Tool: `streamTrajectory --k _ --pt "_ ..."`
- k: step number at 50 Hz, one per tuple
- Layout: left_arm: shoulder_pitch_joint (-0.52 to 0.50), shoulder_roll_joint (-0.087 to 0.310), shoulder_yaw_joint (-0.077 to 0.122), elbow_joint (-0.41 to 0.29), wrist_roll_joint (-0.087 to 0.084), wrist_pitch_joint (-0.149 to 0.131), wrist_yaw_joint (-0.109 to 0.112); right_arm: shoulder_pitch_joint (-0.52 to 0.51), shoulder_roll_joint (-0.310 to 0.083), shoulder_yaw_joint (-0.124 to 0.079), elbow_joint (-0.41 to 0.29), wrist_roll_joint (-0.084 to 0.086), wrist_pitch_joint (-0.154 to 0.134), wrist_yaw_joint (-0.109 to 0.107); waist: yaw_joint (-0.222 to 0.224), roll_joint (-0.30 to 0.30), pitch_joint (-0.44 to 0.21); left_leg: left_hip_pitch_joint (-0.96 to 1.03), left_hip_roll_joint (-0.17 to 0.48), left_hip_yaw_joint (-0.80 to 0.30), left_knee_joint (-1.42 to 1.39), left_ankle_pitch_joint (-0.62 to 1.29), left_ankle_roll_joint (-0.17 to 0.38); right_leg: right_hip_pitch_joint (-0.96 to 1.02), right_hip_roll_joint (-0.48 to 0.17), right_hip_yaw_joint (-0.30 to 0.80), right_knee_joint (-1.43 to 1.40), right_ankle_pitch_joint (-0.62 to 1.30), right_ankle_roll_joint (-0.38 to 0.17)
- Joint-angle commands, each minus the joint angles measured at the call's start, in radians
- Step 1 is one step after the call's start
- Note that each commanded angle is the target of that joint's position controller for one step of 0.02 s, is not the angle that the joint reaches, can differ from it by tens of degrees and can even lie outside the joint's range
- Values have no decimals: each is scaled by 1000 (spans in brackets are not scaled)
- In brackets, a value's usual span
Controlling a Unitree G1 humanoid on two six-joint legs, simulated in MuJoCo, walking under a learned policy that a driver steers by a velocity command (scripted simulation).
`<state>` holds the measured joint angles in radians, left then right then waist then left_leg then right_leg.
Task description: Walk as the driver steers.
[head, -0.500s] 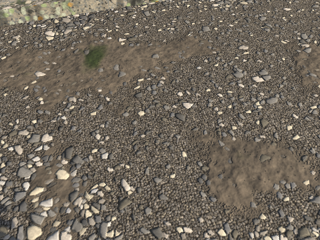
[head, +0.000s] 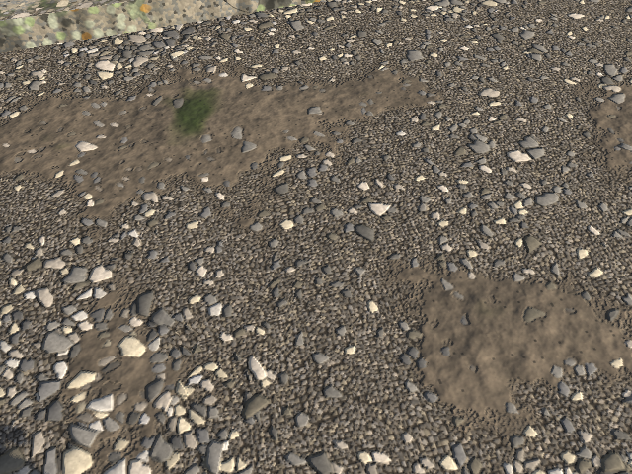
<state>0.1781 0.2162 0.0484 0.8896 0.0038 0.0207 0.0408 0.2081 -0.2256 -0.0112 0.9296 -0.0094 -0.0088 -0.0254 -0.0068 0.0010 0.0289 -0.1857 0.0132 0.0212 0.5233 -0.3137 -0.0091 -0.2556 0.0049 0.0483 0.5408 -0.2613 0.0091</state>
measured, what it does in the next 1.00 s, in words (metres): walks ahead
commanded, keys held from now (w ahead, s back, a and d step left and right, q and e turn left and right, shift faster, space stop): shift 0.32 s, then w+shift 0.68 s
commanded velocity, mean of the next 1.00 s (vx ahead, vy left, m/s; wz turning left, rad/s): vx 0.46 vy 0.00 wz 0.00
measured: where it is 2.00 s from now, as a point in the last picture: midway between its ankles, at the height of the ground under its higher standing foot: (326, 238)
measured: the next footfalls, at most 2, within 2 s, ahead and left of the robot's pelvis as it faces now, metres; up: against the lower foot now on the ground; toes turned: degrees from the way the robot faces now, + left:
left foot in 1.02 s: +0.51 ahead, +0.07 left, +0.00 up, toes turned +5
right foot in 1.50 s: +0.98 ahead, -0.07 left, +0.00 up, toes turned -3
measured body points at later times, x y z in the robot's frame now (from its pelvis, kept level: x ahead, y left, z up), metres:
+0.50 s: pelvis +0.03 -0.01 +0.01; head +0.02 -0.02 +0.46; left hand +0.09 +0.25 -0.13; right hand +0.02 -0.27 -0.15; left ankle -0.02 +0.12 -0.73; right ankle +0.01 -0.13 -0.70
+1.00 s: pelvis +0.29 -0.02 -0.02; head +0.33 -0.02 +0.43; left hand +0.16 +0.20 -0.15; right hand +0.56 -0.23 -0.09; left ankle +0.47 +0.08 -0.72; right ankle +0.05 -0.15 -0.73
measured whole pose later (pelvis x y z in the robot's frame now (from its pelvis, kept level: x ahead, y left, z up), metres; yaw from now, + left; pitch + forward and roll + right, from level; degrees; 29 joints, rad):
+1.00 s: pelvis +0.29 -0.02 -0.02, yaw +0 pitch +3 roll +0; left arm 0.53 0.19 0.04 1.10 0.02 -0.11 0.00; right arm -0.09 -0.23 -0.03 0.74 -0.03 -0.04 0.05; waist 0.09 -0.01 0.02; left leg -0.64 0.02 0.12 0.61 -0.12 0.12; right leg 0.29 -0.03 -0.05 0.07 -0.40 0.01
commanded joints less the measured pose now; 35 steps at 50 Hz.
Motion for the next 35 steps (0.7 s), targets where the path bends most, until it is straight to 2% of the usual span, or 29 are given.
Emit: streamTrajectory --k 1,16,17,18,19,20,21,22,23,24,25,26,27,28,29,30,31,32,33,34,35 --pt "-11 107 24 -16 -1 -12 6 14 -102 -22 -22 1 -9 -5 0 0 -25 -67 30 -35 -116 116 16 75 -33 34 -75 205 -32" --pt "-4 96 16 128 -5 -12 9 69 -85 -21 63 3 -7 -16 2 -1 -2 -51 19 -27 -140 116 18 73 -25 16 -108 181 -27" --pt "33 91 17 151 -11 -10 9 109 -91 -25 83 9 -3 -18 1 14 -46 -32 5 -18 -147 -105 35 77 11 -24 -85 -63 -34" --pt "46 108 25 155 -22 -12 8 118 -123 -37 80 22 1 -21 0 41 -5 -60 23 -58 -160 -374 69 3 33 -43 -50 -343 -48" --pt "7 122 29 135 -24 -23 3 142 -149 -45 74 30 -4 -22 -21 61 63 -78 83 -151 -210 -566 112 -119 21 -31 -14 -465 -60" --pt "-67 85 18 92 -30 -47 -6 173 -187 -58 73 38 -20 -20 -45 127 112 -48 195 -310 -298 -641 171 -215 15 -62 70 -362 -52" --pt "-111 48 8 67 -38 -72 -19 156 -222 -74 68 46 -37 -21 -38 211 140 -41 324 -461 -403 -605 229 -261 -7 -96 204 -147 -45" --pt "-137 73 15 57 -36 -89 -29 151 -211 -76 62 38 -51 -20 -41 194 151 -46 380 -520 -441 -519 254 -306 -57 -50 300 -134 -55" --pt "-137 77 18 49 -39 -100 -36 123 -179 -69 41 28 -66 -16 -25 166 141 -19 385 -513 -440 -444 245 -354 -86 -26 365 -168 -68" --pt "-112 64 13 50 -44 -109 -40 82 -161 -65 19 33 -74 -8 -1 146 127 -7 360 -454 -428 -379 216 -354 -107 -20 330 -181 -80" --pt "-74 59 11 58 -45 -118 -43 51 -166 -67 4 49 -76 -3 20 146 104 -38 314 -360 -419 -315 181 -259 -105 -40 211 -174 -88" --pt "-26 59 13 79 -42 -126 -43 30 -181 -71 -4 60 -76 0 43 151 78 -101 245 -256 -393 -259 155 -100 -70 -93 94 -138 -83" --pt "49 60 20 116 -36 -131 -42 19 -192 -75 -7 63 -71 2 77 133 55 -164 188 -176 -324 -258 147 54 -15 -169 7 -45 -63" --pt "191 60 25 144 35 -103 -62 29 -197 -89 18 -34 -49 21 128 59 17 -228 115 -111 -226 -369 174 226 78 -276 -82 -52 -50" --pt "317 76 40 186 41 -97 -59 11 -165 -85 7 -50 -46 25 180 -40 0 -391 64 -55 -6 -290 170 447 53 -222 -79 -60 -47" --pt "486 154 56 208 61 -106 -47 -86 -62 -58 -46 -50 -55 31 265 -301 -50 -589 -28 40 460 -230 136 554 -217 186 -242 -396 -91" --pt "438 184 41 187 68 -107 -44 -112 16 -40 -112 -33 -69 43 193 -320 -20 -790 -97 -101 657 -188 147 477 -383 661 -433 -656 -195" --pt "321 193 44 163 56 -103 -39 -152 -19 -42 -142 -30 -74 54 125 -181 58 -873 17 -151 740 -63 153 388 -445 700 -452 -719 -248" --pt "232 157 36 127 42 -113 -42 -156 -71 -52 -137 -28 -77 67 84 -53 63 -844 76 -127 729 60 136 338 -404 575 -416 -586 -229" --pt "196 145 31 115 33 -122 -45 -108 -82 -56 -116 -35 -77 76 48 -26 28 -759 102 -107 678 100 111 297 -341 448 -421 -478 -205" --pt "184 124 23 110 28 -130 -42 -78 -88 -58 -104 -46 -69 84 26 -51 16 -693 112 -85 642 114 85 257 -294 365 -448 -412 -188"
Keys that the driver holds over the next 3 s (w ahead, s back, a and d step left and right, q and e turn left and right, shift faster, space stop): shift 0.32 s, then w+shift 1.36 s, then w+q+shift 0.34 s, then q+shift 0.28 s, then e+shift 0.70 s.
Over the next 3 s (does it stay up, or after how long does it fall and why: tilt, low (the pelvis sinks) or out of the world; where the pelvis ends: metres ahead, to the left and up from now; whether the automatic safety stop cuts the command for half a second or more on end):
stays up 1.65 0.15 0.01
